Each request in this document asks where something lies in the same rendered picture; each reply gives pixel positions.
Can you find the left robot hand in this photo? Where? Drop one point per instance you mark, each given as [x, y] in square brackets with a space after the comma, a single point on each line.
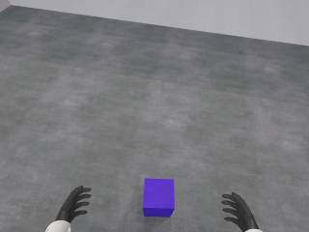
[67, 211]

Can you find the right robot hand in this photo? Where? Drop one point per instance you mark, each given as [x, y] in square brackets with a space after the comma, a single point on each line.
[245, 220]

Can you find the robot left forearm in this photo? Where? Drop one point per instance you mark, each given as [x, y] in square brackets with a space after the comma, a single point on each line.
[59, 226]

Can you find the carton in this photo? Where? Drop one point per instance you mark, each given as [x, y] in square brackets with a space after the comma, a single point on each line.
[159, 197]

